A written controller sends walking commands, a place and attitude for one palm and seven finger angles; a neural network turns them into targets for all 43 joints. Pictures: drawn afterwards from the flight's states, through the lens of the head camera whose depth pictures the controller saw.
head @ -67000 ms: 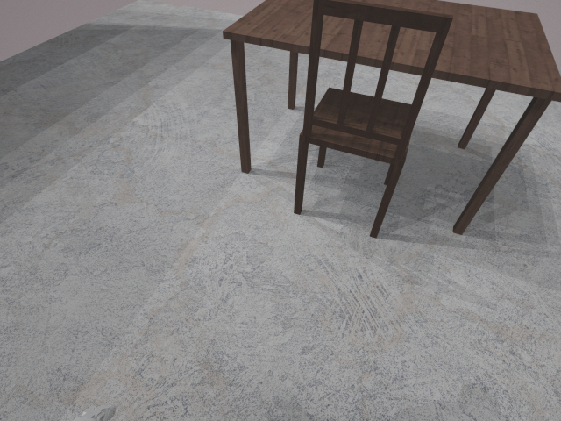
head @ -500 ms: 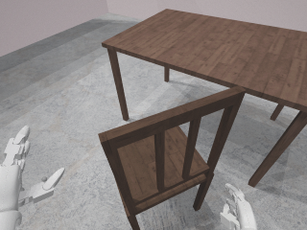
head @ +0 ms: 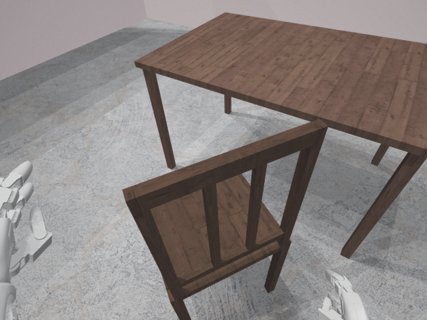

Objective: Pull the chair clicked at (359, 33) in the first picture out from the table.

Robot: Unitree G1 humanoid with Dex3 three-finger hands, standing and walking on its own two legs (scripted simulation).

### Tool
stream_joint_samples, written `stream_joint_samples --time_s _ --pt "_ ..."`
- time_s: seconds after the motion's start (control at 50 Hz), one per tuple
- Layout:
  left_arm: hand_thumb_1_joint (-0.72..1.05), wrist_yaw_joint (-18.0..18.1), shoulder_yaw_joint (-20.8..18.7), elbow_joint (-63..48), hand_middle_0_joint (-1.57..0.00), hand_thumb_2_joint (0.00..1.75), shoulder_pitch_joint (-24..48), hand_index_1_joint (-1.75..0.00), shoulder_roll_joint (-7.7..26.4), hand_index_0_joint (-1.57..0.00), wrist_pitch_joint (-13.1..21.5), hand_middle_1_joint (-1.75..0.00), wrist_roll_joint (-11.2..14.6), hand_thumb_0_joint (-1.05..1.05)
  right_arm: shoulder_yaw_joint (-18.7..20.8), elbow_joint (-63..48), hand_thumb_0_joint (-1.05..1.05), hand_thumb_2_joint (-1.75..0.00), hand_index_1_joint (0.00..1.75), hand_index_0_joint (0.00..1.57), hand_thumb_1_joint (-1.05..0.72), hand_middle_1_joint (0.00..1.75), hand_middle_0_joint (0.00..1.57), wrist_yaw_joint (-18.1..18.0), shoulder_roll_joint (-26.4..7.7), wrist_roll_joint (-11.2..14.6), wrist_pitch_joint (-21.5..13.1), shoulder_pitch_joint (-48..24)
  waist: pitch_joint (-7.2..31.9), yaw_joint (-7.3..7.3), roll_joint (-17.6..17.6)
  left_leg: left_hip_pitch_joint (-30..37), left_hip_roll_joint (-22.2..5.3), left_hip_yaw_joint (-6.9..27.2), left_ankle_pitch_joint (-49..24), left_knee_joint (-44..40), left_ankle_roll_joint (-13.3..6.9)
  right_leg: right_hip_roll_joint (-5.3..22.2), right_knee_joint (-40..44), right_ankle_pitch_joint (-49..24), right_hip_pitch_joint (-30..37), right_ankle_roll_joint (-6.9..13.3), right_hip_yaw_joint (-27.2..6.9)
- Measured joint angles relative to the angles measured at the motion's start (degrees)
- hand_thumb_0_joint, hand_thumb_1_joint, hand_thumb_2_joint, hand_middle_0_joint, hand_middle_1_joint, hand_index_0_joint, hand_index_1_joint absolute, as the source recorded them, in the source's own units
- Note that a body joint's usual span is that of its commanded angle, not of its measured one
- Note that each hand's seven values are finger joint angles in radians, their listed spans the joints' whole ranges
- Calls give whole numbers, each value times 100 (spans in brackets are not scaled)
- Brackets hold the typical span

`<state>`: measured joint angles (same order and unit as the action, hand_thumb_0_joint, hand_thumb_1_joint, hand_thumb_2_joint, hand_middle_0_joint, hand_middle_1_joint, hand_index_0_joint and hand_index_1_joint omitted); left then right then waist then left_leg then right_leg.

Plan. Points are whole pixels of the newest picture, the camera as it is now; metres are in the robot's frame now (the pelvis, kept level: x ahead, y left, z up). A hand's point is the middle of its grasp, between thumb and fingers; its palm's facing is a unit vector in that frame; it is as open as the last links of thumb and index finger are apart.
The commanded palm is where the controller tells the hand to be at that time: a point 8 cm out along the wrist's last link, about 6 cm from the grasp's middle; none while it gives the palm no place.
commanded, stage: draw the hand back to the body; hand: left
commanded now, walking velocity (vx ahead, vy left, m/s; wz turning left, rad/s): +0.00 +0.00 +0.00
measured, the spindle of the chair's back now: (213, 230) +0.32 +0.05 -0.05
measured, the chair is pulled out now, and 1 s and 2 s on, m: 0.42 0.42 0.42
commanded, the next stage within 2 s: step back with the hand held close in 0.02 s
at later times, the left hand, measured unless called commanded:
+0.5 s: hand (38, 253) +0.16 +0.27 +0.14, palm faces +0.28 -0.80 -0.53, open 7.4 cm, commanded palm +0.11 +0.32 +0.17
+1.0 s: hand out of the picture +0.08 +0.30 +0.15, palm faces +0.43 -0.79 -0.44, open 7.4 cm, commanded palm +0.02 +0.34 +0.17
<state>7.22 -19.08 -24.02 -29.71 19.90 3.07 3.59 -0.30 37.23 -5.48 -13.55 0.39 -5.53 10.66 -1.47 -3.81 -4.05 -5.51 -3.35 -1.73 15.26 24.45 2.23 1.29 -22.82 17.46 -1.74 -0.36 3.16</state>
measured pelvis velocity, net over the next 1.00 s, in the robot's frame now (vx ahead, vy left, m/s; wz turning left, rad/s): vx -0.12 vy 0.04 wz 0.01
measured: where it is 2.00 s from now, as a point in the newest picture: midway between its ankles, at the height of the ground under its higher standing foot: outside the picture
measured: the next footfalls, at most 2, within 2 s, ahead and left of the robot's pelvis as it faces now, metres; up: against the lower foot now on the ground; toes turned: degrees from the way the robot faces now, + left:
right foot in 1.14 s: -0.09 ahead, -0.11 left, +0.00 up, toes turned -1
right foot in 1.66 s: -0.20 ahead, -0.11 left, +0.00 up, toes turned -3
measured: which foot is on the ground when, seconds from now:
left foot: down 0.00-1.00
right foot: down 0.00-1.00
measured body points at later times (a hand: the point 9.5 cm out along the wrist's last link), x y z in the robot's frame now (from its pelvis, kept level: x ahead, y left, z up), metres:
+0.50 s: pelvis -0.04 +0.02 +0.00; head -0.01 +0.01 +0.45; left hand +0.14 +0.31 +0.17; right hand +0.13 -0.23 -0.09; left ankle -0.02 +0.14 -0.74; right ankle -0.05 -0.12 -0.74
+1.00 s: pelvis -0.12 +0.04 -0.02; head -0.10 +0.05 +0.43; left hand +0.06 +0.34 +0.18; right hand +0.05 -0.21 -0.09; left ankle -0.02 +0.14 -0.74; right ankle -0.05 -0.12 -0.74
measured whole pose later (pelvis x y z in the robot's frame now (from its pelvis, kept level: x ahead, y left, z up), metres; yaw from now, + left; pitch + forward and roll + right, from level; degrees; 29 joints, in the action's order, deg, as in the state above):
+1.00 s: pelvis -0.12 +0.04 -0.02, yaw +0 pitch -1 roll -2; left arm 9.7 -23.3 -29.4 -31.0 22.6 11.2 2.8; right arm 0.0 34.3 -4.7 -12.9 0.3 -7.2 12.0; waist -2.1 0.2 -1.4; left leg -25.1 -2.3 -0.8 10.9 35.7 -1.1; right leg 2.2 -33.0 13.7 -20.4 -2.0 2.8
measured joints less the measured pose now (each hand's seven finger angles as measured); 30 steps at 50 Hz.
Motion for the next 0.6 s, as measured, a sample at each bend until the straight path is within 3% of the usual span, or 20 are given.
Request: stream_joint_samples --time_s 0.18,0.26,0.32,0.44,0.6 --pt "89 -51 -83 318 -21 90 291 -31 -83 -21 94 -30 29 2 7 -55 1 -90 30 21 -91 30 20 4 10 23 16 -154 -36 -3 -67 -40 -65 20 -70 12 14 -68 -1 -68 -35 44 13" --pt "89 -77 -299 166 -21 90 432 -31 55 -21 372 -31 -6 2 14 -165 1 -90 30 21 -91 30 20 69 -4 13 73 -305 -92 82 -44 -415 -113 18 -45 247 -59 -112 -103 -134 -363 43 -5" --pt "89 -76 -386 -25 -21 90 248 -31 137 -21 522 -31 -1 2 37 -289 1 -90 30 21 -91 30 20 113 -21 4 163 -385 -134 216 9 -603 -83 -58 -114 242 -17 -71 -180 -189 -620 -4 -85" --pt "89 -137 -292 -281 -21 90 -452 -31 279 -21 528 -31 3 1 161 -456 1 -90 30 21 -91 30 20 110 -3 34 374 -305 -128 429 134 -892 37 -197 -209 275 -148 58 -312 -276 -994 -132 -223" --pt "89 29 -490 -629 -22 90 -572 -31 526 -21 605 -31 31 2 104 -419 1 -90 30 21 -91 30 20 50 151 38 262 -26 -158 399 433 -1257 126 -125 -354 464 -238 149 -521 -382 -1323 -193 -163"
